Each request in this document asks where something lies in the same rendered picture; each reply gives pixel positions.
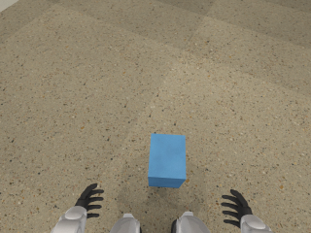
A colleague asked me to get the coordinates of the robot right hand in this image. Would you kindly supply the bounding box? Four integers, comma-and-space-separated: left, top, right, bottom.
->
221, 189, 253, 228

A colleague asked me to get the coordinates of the left robot thigh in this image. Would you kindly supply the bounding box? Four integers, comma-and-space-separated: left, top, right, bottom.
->
109, 216, 140, 233

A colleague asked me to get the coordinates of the left robot forearm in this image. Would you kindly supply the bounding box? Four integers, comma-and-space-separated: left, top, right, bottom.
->
51, 206, 87, 233

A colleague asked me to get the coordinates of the left robot shin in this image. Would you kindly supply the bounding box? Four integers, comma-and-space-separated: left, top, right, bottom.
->
123, 213, 134, 218

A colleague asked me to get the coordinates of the carton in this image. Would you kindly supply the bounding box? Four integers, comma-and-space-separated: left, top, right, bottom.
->
148, 133, 187, 188

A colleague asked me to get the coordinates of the right robot forearm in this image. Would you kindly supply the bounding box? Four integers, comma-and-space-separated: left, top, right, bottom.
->
240, 215, 273, 233

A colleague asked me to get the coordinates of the robot left hand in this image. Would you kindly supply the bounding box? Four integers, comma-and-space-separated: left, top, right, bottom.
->
75, 183, 104, 218

